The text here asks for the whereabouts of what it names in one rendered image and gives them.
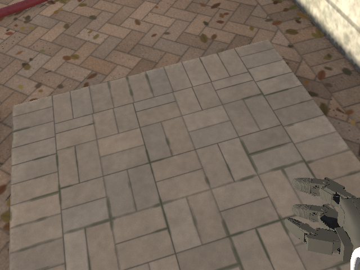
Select robot right hand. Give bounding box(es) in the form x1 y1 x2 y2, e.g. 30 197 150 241
285 177 360 262

